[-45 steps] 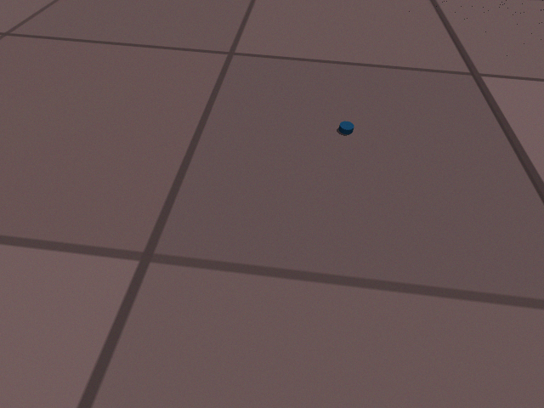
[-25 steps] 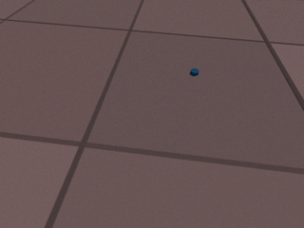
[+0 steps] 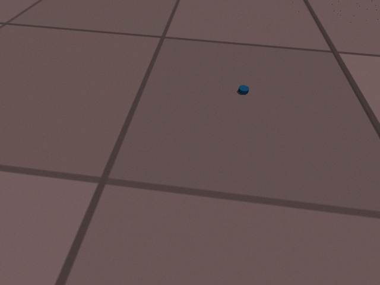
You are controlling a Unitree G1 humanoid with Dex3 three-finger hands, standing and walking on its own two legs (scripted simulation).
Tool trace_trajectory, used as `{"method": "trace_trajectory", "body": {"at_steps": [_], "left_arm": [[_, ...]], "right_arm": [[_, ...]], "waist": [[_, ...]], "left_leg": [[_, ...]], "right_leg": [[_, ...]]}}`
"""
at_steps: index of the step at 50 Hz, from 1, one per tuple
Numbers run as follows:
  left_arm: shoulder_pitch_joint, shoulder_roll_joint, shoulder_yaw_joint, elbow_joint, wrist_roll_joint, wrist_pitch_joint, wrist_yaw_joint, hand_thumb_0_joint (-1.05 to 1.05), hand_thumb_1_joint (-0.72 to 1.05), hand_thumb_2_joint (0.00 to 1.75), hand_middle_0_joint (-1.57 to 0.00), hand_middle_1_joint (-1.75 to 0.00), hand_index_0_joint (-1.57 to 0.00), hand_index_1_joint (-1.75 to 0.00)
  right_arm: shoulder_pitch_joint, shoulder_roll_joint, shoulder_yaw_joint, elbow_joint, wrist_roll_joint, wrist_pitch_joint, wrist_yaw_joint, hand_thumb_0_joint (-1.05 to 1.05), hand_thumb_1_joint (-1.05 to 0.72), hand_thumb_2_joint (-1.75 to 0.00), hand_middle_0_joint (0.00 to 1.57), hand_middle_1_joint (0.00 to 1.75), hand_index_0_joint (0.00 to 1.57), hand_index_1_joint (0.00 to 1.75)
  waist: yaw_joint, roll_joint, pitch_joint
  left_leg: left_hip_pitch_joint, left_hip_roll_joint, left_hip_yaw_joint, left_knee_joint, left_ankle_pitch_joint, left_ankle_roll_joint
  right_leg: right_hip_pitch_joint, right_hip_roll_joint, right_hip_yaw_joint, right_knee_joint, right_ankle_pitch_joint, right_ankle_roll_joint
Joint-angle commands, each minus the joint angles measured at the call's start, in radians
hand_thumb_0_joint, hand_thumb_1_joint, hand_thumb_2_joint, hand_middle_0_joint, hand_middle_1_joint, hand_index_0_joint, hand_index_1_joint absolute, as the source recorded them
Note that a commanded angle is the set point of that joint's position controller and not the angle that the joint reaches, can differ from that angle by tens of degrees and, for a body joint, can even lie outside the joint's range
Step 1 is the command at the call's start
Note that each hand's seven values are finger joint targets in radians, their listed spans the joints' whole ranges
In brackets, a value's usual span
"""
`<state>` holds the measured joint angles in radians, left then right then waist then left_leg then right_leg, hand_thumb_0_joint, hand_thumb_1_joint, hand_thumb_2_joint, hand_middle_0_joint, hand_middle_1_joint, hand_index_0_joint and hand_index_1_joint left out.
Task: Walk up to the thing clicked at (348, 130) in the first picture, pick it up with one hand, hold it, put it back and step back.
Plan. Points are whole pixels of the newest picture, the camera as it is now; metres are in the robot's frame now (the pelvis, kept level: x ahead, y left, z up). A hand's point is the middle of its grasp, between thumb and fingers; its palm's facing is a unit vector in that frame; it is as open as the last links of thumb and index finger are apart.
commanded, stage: stand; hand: left
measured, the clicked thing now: (243, 89) +1.73 -0.49 -0.77
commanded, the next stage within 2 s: walk up in 0.22 s
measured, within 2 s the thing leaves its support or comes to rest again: neither
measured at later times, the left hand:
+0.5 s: hand (84, 279) +0.16 +0.24 -0.14, palm faces -0.17 -0.91 -0.38, open 7.4 cm
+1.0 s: hand (147, 203) +0.38 +0.13 -0.19, palm faces -0.30 -0.90 -0.32, open 7.4 cm
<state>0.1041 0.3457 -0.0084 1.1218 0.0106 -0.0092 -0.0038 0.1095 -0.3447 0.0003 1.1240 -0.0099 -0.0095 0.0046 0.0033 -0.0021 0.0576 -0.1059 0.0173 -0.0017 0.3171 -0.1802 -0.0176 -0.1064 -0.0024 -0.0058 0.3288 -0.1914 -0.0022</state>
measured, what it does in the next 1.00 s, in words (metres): walks ahead, turning right: right foot, then left foot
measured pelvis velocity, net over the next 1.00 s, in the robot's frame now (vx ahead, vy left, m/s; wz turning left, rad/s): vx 0.28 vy -0.13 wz -0.32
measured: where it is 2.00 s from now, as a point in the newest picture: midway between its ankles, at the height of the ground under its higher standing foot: (239, 196)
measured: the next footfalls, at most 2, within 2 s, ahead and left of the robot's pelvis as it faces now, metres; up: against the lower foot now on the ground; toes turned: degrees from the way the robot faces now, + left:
right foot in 0.54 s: +0.15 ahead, -0.25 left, +0.00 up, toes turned -16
left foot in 0.96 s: +0.46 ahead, -0.05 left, +0.00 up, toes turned -11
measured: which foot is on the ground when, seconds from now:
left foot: down 0.00-0.56, up 0.58-0.94, down 0.96-1.00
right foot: down 0.00-0.28, up 0.30-0.52, down 0.54-1.00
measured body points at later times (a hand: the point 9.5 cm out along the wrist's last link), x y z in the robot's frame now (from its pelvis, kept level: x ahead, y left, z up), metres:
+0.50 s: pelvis +0.05 -0.05 -0.01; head +0.04 -0.06 +0.44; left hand +0.17 +0.28 -0.11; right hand +0.05 -0.41 -0.13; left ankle +0.00 +0.13 -0.75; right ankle +0.10 -0.22 -0.73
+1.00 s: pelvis +0.28 -0.13 -0.03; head +0.30 -0.11 +0.42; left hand +0.39 +0.17 -0.16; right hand +0.28 -0.48 -0.12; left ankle +0.42 -0.05 -0.75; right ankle +0.12 -0.23 -0.74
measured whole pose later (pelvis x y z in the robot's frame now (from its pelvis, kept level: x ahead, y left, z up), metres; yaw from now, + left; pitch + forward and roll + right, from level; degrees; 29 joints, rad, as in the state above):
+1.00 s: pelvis +0.28 -0.13 -0.03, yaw -18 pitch -2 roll -1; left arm 0.35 0.44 0.06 0.92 0.02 -0.05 -0.07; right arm 0.22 -0.41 -0.09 0.90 -0.04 -0.08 0.08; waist 0.04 -0.05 0.05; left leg -0.44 0.08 0.09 0.62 -0.14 0.01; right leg -0.08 -0.02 0.03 0.66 -0.50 -0.02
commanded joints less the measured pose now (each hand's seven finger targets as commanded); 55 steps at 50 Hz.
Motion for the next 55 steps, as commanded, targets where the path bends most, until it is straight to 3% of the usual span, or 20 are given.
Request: {"method": "trace_trajectory", "body": {"at_steps": [1, 10, 11, 13, 14, 16, 22, 24, 27, 28, 29, 30, 31, 36, 45, 48, 49, 50, 51, 55], "left_arm": [[-0.033, 0.21, 0.043, -0.057, -0.005, -0.029, 0.013, 0.0, 0.9, 0.9, -0.2, -0.3, -0.2, -0.3], [-0.035, 0.21, 0.044, -0.058, -0.004, -0.026, 0.016, 0.0, 0.9, 0.9, -0.2, -0.3, -0.2, -0.3], [0.011, 0.325, 0.128, -0.162, 0.028, -0.024, -0.032, 0.0, 0.9, 0.9, -0.2, -0.3, -0.2, -0.3], [-0.125, 0.269, 0.123, -0.203, 0.033, -0.007, -0.067, 0.0, 0.9, 0.9, -0.2, -0.3, -0.2, -0.3], [-0.197, 0.252, 0.124, -0.239, 0.04, -0.007, -0.077, 0.0, 0.9, 0.9, -0.2, -0.3, -0.2, -0.3], [-0.163, 0.277, 0.131, -0.261, 0.038, -0.016, -0.088, 0.0, 0.9, 0.9, -0.2, -0.3, -0.2, -0.3], [0.04, 0.259, 0.145, -0.225, 0.013, -0.008, -0.138, 0.0, 0.9, 0.9, -0.2, -0.3, -0.2, -0.3], [0.026, 0.26, 0.15, -0.227, 0.019, -0.012, -0.137, 0.0, 0.9, 0.9, -0.2, -0.3, -0.2, -0.3], [0.222, 0.295, 0.172, -0.166, 0.031, -0.027, -0.108, 0.0, 0.9, 0.9, -0.2, -0.3, -0.2, -0.3], [0.376, 0.363, 0.201, -0.133, 0.03, -0.04, -0.084, 0.0, 0.9, 0.9, -0.2, -0.3, -0.2, -0.3], [0.395, 0.442, 0.216, -0.156, 0.029, -0.048, -0.066, 0.0, 0.9, 0.9, -0.2, -0.3, -0.2, -0.3], [0.312, 0.477, 0.207, -0.197, 0.009, -0.049, -0.07, 0.0, 0.9, 0.9, -0.2, -0.3, -0.2, -0.3], [0.22, 0.485, 0.205, -0.231, -0.004, -0.05, -0.07, 0.0, 0.9, 0.9, -0.2, -0.3, -0.2, -0.3], [0.144, 0.365, 0.163, -0.264, -0.008, -0.077, -0.052, 0.0, 0.9, 0.9, -0.2, -0.3, -0.2, -0.3], [0.128, 0.352, 0.149, -0.326, -0.001, -0.095, -0.051, 0.0, 0.9, 0.9, -0.2, -0.3, -0.2, -0.3], [0.147, 0.306, 0.134, -0.337, 0.004, -0.091, -0.049, 0.0, 0.9, 0.9, -0.2, -0.3, -0.2, -0.3], [0.227, 0.227, 0.11, -0.33, -0.003, -0.087, -0.044, 0.0, 0.9, 0.9, -0.2, -0.3, -0.2, -0.3], [0.271, 0.171, 0.09, -0.33, -0.014, -0.086, -0.04, 0.0, 0.9, 0.9, -0.2, -0.3, -0.2, -0.3], [0.297, 0.288, 0.108, -0.313, -0.012, -0.078, -0.025, 0.0, 0.9, 0.9, -0.2, -0.3, -0.2, -0.3], [0.21, 0.302, 0.116, -0.279, -0.024, -0.082, -0.044, 0.0, 0.9, 0.9, -0.2, -0.3, -0.2, -0.3]], "right_arm": [[-0.029, -0.207, -0.039, -0.059, 0.003, -0.024, -0.014, 0.0, -0.9, -0.9, 0.2, 0.3, 0.2, 0.3], [-0.03, -0.207, -0.04, -0.061, 0.003, -0.019, -0.015, 0.0, -0.9, -0.9, 0.2, 0.3, 0.2, 0.3], [0.03, -0.345, -0.122, -0.148, -0.026, -0.051, 0.0, 0.0, -0.9, -0.9, 0.2, 0.3, 0.2, 0.3], [0.116, -0.373, -0.153, -0.124, -0.034, -0.065, 0.003, 0.0, -0.9, -0.9, 0.2, 0.3, 0.2, 0.3], [0.154, -0.402, -0.169, -0.128, -0.029, -0.071, 0.001, 0.0, -0.9, -0.9, 0.2, 0.3, 0.2, 0.3], [0.087, -0.411, -0.171, -0.172, -0.026, -0.089, -0.004, 0.0, -0.9, -0.9, 0.2, 0.3, 0.2, 0.3], [-0.077, -0.367, -0.165, -0.255, -0.047, -0.1, 0.02, 0.0, -0.9, -0.9, 0.2, 0.3, 0.2, 0.3], [-0.037, -0.36, -0.161, -0.249, -0.049, -0.093, 0.026, 0.0, -0.9, -0.9, 0.2, 0.3, 0.2, 0.3], [-0.033, -0.33, -0.146, -0.251, -0.037, -0.073, 0.028, 0.0, -0.9, -0.9, 0.2, 0.3, 0.2, 0.3], [-0.004, -0.261, -0.119, -0.262, -0.032, -0.069, 0.031, 0.0, -0.9, -0.9, 0.2, 0.3, 0.2, 0.3], [0.003, -0.176, -0.085, -0.307, -0.017, -0.069, 0.037, 0.0, -0.9, -0.9, 0.2, 0.3, 0.2, 0.3], [-0.017, -0.274, -0.107, -0.319, -0.014, -0.067, 0.036, 0.0, -0.9, -0.9, 0.2, 0.3, 0.2, 0.3], [-0.028, -0.333, -0.123, -0.304, -0.016, -0.069, 0.035, 0.0, -0.9, -0.9, 0.2, 0.3, 0.2, 0.3], [0.094, -0.305, -0.121, -0.254, 0.002, -0.068, 0.058, 0.0, -0.9, -0.9, 0.2, 0.3, 0.2, 0.3], [0.025, -0.269, -0.141, -0.327, -0.015, -0.085, 0.073, 0.0, -0.9, -0.9, 0.2, 0.3, 0.2, 0.3], [0.294, -0.315, -0.17, -0.256, -0.022, -0.102, 0.052, 0.0, -0.9, -0.9, 0.2, 0.3, 0.2, 0.3], [0.415, -0.377, -0.195, -0.236, -0.038, -0.111, 0.039, 0.0, -0.9, -0.9, 0.2, 0.3, 0.2, 0.3], [0.418, -0.416, -0.2, -0.264, -0.04, -0.117, 0.029, 0.0, -0.9, -0.9, 0.2, 0.3, 0.2, 0.3], [0.313, -0.43, -0.2, -0.292, -0.008, -0.114, 0.032, 0.0, -0.9, -0.9, 0.2, 0.3, 0.2, 0.3], [0.171, -0.325, -0.146, -0.336, 0.004, -0.118, 0.031, 0.0, -0.9, -0.9, 0.2, 0.3, 0.2, 0.3]], "waist": [[-0.003, 0.003, -0.101], [-0.004, 0.003, -0.082], [-0.026, -0.032, -0.178], [-0.105, 0.118, -0.03], [-0.138, 0.201, 0.005], [-0.084, 0.097, 0.041], [0.037, 0.194, -0.01], [0.012, 0.155, 0.013], [0.113, -0.059, -0.056], [0.193, -0.297, -0.113], [0.181, -0.474, -0.056], [0.136, -0.311, -0.024], [0.094, -0.188, 0.043], [0.015, -0.118, 0.038], [0.012, -0.067, 0.022], [-0.116, 0.102, -0.142], [-0.159, 0.295, -0.217], [-0.133, 0.376, -0.216], [-0.081, 0.25, -0.196], [-0.028, 0.107, 0.022]], "left_leg": [[0.029, 0.113, -0.08, -0.025, 0.194, 0.038], [0.017, 0.112, -0.082, -0.036, 0.154, 0.032], [0.134, 0.108, -0.057, 0.082, -0.337, 0.104], [0.26, 0.236, -0.216, -0.039, -0.612, 0.174], [0.221, 0.414, -0.384, -0.179, -0.646, 0.251], [0.136, 0.494, -0.411, -0.217, -0.51, 0.274], [-0.058, 0.274, 0.016, -0.121, -0.38, 0.168], [-0.123, 0.235, 0.085, -0.057, -0.376, 0.158], [-0.247, 0.18, 0.173, 0.319, -0.278, 0.131], [-0.38, 0.083, 0.213, 0.676, -0.233, 0.094], [-0.638, -0.013, 0.149, 0.889, -0.426, 0.041], [-0.604, 0.022, 0.032, 0.921, -0.375, 0.023], [-0.604, 0.081, -0.004, 0.923, -0.317, 0.026], [-0.446, 0.144, -0.018, 0.699, -0.11, 0.045], [-0.234, 0.111, 0.044, 0.308, 0.059, 0.01], [0.186, 0.047, 0.06, 0.195, 0.007, 0.062], [0.356, 0.172, -0.109, 0.121, -0.221, 0.107], [0.419, 0.387, -0.522, 0.014, -0.356, 0.154], [0.32, 0.469, -0.713, -0.099, -0.473, 0.245], [-0.04, 0.303, -0.206, -0.095, -0.155, 0.189]], "right_leg": [[0.029, -0.131, 0.095, -0.044, 0.224, -0.024], [0.022, -0.129, 0.091, -0.054, 0.18, -0.025], [-0.128, -0.075, 0.157, 0.029, -0.321, -0.066], [-0.565, -0.04, 0.079, 0.248, -0.395, -0.046], [-0.651, -0.033, 0.041, 0.501, -0.284, -0.027], [-0.641, -0.125, 0.151, 0.597, -0.245, -0.022], [-0.285, -0.133, 0.01, 0.391, -0.148, -0.006], [-0.213, -0.088, -0.07, 0.336, -0.108, 0.003], [0.063, 0.0, -0.157, 0.249, -0.052, -0.012], [0.206, -0.022, -0.007, 0.14, -0.242, -0.054], [0.22, -0.225, 0.432, -0.076, -0.556, -0.112], [0.077, -0.368, 0.747, -0.247, -0.727, -0.206], [0.0, -0.4, 0.776, -0.252, -0.748, -0.25], [-0.099, -0.22, 0.324, -0.135, -0.33, -0.187], [-0.193, -0.2, 0.182, -0.065, -0.155, -0.187], [-0.273, -0.112, 0.089, 0.386, 0.142, -0.121], [-0.429, -0.022, 0.027, 0.69, 0.037, -0.084], [-0.622, 0.101, 0.08, 0.865, -0.321, -0.049], [-0.622, 0.057, 0.145, 0.931, -0.312, -0.074], [-0.514, -0.071, 0.133, 0.823, -0.122, -0.041]]}}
